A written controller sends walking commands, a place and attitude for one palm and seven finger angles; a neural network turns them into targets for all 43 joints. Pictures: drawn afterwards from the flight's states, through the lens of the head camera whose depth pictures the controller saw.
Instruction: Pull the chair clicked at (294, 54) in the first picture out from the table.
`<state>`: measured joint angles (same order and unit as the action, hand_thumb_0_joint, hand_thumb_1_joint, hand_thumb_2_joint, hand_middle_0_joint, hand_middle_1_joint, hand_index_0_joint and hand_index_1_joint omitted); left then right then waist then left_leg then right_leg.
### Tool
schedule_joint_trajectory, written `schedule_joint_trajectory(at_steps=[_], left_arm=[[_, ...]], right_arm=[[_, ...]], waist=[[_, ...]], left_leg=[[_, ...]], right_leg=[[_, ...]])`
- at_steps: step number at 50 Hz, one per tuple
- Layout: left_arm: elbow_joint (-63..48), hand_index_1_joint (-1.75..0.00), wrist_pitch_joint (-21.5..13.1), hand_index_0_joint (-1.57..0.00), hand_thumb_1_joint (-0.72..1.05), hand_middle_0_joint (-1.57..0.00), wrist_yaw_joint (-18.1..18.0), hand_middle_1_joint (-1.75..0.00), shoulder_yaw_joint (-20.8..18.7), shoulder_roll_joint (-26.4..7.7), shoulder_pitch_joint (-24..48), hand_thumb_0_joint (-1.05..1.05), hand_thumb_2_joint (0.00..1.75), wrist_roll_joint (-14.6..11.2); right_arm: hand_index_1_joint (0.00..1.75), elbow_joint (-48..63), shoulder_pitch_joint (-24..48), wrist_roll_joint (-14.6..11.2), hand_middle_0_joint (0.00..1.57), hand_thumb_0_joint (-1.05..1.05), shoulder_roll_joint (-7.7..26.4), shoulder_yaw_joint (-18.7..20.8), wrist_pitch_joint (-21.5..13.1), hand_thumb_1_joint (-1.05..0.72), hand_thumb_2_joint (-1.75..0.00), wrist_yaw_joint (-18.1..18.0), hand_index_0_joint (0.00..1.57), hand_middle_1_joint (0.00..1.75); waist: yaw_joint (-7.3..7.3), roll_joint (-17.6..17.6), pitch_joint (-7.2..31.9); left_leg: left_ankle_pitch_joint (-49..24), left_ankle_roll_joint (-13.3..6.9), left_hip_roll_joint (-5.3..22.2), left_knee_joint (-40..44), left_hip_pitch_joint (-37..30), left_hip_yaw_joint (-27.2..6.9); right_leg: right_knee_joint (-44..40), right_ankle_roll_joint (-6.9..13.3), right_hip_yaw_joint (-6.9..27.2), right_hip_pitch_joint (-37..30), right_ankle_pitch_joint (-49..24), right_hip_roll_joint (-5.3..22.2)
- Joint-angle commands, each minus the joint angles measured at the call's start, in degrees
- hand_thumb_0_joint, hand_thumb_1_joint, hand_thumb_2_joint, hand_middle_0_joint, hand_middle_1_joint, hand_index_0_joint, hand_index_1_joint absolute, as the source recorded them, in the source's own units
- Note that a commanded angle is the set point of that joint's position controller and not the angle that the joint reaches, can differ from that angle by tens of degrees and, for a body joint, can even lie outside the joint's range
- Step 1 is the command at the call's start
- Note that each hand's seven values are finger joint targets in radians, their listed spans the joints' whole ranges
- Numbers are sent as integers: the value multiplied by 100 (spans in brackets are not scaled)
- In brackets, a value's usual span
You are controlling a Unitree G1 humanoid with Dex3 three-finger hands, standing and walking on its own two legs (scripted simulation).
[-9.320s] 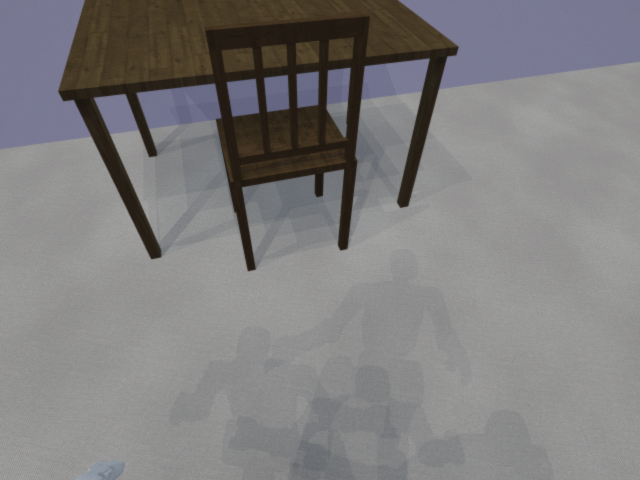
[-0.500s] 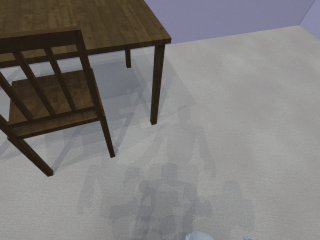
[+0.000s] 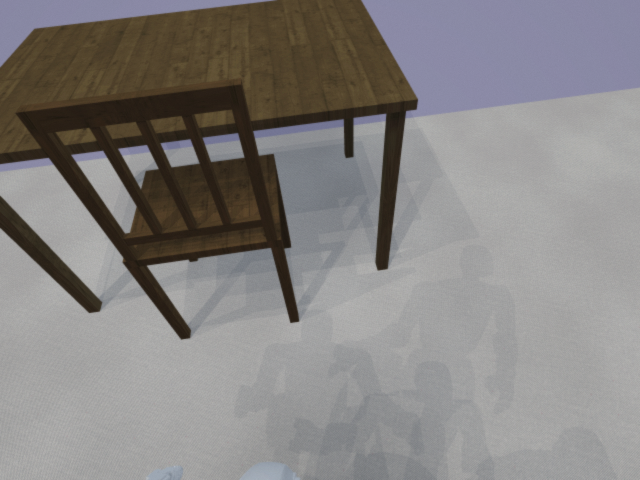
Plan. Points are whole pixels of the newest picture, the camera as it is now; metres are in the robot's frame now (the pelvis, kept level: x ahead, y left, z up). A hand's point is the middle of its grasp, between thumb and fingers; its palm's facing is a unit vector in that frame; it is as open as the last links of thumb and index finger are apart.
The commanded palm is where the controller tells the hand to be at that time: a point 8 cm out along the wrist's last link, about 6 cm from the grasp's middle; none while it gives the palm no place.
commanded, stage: turn to face it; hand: left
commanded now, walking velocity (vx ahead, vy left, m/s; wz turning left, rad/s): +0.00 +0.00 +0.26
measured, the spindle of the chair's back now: (170, 179) +0.71 +0.37 -0.07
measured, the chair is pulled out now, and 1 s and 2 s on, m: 0.00 0.00 0.00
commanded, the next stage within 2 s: take the last steps up to it in 0.02 s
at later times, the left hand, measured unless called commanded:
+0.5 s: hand out of the picture +0.01 +0.25 -0.17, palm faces +0.16 -0.97 -0.19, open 7.4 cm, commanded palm none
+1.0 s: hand (209, 422) +0.23 +0.20 -0.16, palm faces +0.16 -0.96 -0.23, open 7.2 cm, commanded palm none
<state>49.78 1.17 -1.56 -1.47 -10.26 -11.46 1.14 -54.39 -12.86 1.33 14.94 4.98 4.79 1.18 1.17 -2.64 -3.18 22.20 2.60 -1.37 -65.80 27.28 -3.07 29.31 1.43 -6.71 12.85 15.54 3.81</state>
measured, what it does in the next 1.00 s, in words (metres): walks ahead: left foot, then right foot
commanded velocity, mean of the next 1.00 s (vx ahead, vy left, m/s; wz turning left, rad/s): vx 0.24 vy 0.01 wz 0.07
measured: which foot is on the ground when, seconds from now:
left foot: up 0.00-0.24, down 0.26-0.76, up 0.78-1.00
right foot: down 0.00-0.26, up 0.28-0.72, down 0.74-1.00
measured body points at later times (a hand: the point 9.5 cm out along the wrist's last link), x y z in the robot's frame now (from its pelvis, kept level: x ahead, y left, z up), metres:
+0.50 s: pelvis +0.03 +0.06 +0.01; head +0.03 +0.08 +0.46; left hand +0.00 +0.30 -0.16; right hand +0.07 -0.17 -0.14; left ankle -0.04 +0.14 -0.74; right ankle +0.08 -0.08 -0.67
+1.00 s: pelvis +0.20 +0.01 +0.00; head +0.20 -0.01 +0.45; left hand +0.22 +0.25 -0.14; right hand +0.22 -0.22 -0.16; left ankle +0.20 +0.16 -0.67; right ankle +0.23 -0.06 -0.74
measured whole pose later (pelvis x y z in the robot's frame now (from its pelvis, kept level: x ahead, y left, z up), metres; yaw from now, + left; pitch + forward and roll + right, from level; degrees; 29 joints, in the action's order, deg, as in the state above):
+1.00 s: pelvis +0.20 +0.01 +0.00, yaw +7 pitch -1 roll +0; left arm 59.5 -3.2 -1.3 -2.8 -9.0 -13.9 0.9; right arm -61.4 -17.9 1.6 9.8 3.2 -0.2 -0.1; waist 1.4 -1.8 -0.3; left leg 14.3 -0.1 5.6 -59.5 29.2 1.4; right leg 21.7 4.6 -9.9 11.0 10.2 -0.5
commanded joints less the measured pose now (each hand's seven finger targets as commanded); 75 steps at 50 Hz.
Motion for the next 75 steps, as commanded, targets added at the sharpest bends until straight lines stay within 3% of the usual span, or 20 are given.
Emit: schedule_joint_trajectory(at_steps=[1,7,11,13,14,16,20,32,35,36,37,38,39,41,46,59,61,62,67,75], left_arm=[[-173,-30,-191,-20,90,-20,-50,-30,-321,-1163,-340,0,90,25],[246,-30,-169,-20,90,-20,-35,-30,-376,-1356,-818,0,90,70],[446,-30,-133,-20,90,-20,26,-30,-351,-1200,-597,0,90,-8],[170,-30,-88,-20,90,-20,125,-30,-198,-512,-460,0,90,-35],[41,-30,-80,-20,90,-20,121,-30,-181,-695,-91,0,90,47],[209,-30,-98,-20,90,-20,186,-30,-204,-690,140,0,90,56],[673,-30,-175,-20,90,-20,273,-30,-149,-556,-459,0,90,30],[344,-30,-247,-20,90,-20,297,-30,-137,-269,738,0,90,-33],[594,-30,-319,-20,90,-20,295,-30,-237,-404,-198,0,90,-22],[857,-30,-392,-20,90,-20,266,-30,-299,-603,-995,0,90,5],[1075,-30,-489,-20,90,-20,191,-30,-432,-1109,-1837,0,90,58],[1167,-30,-479,-20,90,-20,149,-30,-492,-1574,-2267,0,90,-29],[1056,-30,-444,-20,90,-20,126,-30,-483,-1471,-1804,0,90,-102],[765,-30,-429,-20,90,-20,84,-30,-328,-861,-714,0,90,-76],[798,-30,-546,-20,90,-20,57,-30,-173,-339,-435,0,90,-21],[1287,-30,-478,-20,90,-20,35,-30,-191,-521,-1139,0,90,8],[1354,-30,-395,-20,90,-20,-18,-30,-67,-199,-1177,0,90,-35],[1368,-30,-362,-20,90,-20,-54,-30,5,2,-1366,0,90,-77],[1489,-30,-61,-20,90,-20,-132,-30,9,-269,-1396,0,90,-68],[1007,-30,150,-20,90,-20,-39,-30,-188,-157,-1106,0,90,-6]], right_arm=[[30,372,278,-22,20,0,241,6,-140,-90,-90,-10,20,30],[30,326,548,-98,20,0,26,-161,-263,-90,-90,-62,20,30],[30,34,-221,-52,20,0,147,-198,-445,-90,-90,-83,20,30],[30,-74,-865,43,20,0,1115,8,-496,-90,-90,-140,20,30],[30,-92,-936,19,20,0,1169,17,-460,-90,-90,-148,20,30],[30,-125,-649,5,20,0,678,-123,-529,-90,-90,-240,20,30],[30,-214,-640,-70,20,0,321,-242,-745,-90,-90,-275,20,30],[30,-843,-1493,20,20,0,237,-192,-840,-90,-90,-332,20,30],[30,-911,-1319,0,20,0,306,-182,-834,-90,-90,-335,20,30],[30,-932,-1316,-40,20,0,243,-193,-854,-90,-90,-313,20,30],[30,-845,-1487,-107,20,0,7,-217,-886,-90,-90,-253,20,30],[30,-662,-1541,-136,20,0,-146,-233,-890,-90,-90,-251,20,30],[30,-643,-1301,-151,20,0,-25,-181,-818,-90,-90,-243,20,30],[30,-578,-844,-46,20,0,-167,-164,-753,-90,-90,-171,20,30],[30,-786,-1364,38,20,0,-524,-195,-513,-90,-90,-119,20,30],[30,-326,27,-15,20,0,-420,-288,-707,-90,-90,-90,20,30],[30,-594,-475,-10,20,0,-274,-344,-795,-90,-90,-187,20,30],[30,-657,-632,-15,20,0,26,-321,-805,-90,-90,-252,20,30],[30,-726,-212,-111,20,0,204,-278,-598,-90,-90,-484,20,30],[30,-297,479,-23,20,0,332,-18,-415,-90,-90,-402,20,30]], waist=[[-246,1249,203],[-451,1472,592],[-49,1129,599],[261,-1632,302],[379,-1329,24],[217,-1002,-661],[-71,-532,-262],[163,-461,-636],[-342,-174,-225],[-675,189,209],[-931,1146,959],[-852,1706,1358],[-770,1387,1148],[-408,605,14],[112,794,-67],[-233,852,-42],[-79,360,329],[-114,-248,608],[-155,-782,460],[-218,-466,673]], left_leg=[[154,119,196,494,153,192],[549,6,83,2232,-617,575],[-460,-199,128,4333,-2258,746],[263,-1104,2208,5384,-3235,-1998],[1090,-1429,2473,5645,-2691,-2367],[1185,-1357,1987,5862,-2018,-1857],[-1323,-1240,1388,5608,-2453,-642],[-2998,-1284,1643,5245,-2657,-294],[-3591,-1098,1435,4232,-2186,-20],[-3585,-898,1107,3168,-1818,217],[-2135,-614,539,1468,-655,651],[1087,-495,-29,-260,248,600],[987,-608,241,-950,295,54],[-93,-573,692,-957,532,18],[-820,-266,781,222,-96,362],[-943,-235,496,3380,-840,704],[-3000,-282,718,4283,-2180,441],[-4862,-568,1419,4039,-2801,-90],[-6885,-1200,2060,4457,-2768,-377],[-3592,-1291,2041,4708,-1632,-41]], right_leg=[[-1158,567,893,-485,-1676,1392],[-806,710,869,-928,-2765,1521],[-475,197,535,110,-63,1207],[1787,-390,-371,2407,1905,40],[2470,-282,121,2571,1905,161],[3180,-247,479,2743,1047,262],[3208,-348,366,2370,107,243],[1128,-191,79,1846,-98,122],[348,6,-102,182,-358,-216],[13,105,39,-975,-583,-186],[-315,571,1635,-2386,-604,1082],[-1186,1187,3597,-2661,-1024,2353],[-1627,1243,3685,-1936,310,2353],[-1965,992,2666,-318,1263,1860],[-2137,665,810,619,-443,1119],[-1285,730,731,-450,-1969,1158],[-278,216,346,-156,-2236,520],[-61,-28,252,245,-1159,265],[1101,-308,485,530,1321,54],[2279,-324,604,688,1188,-11]])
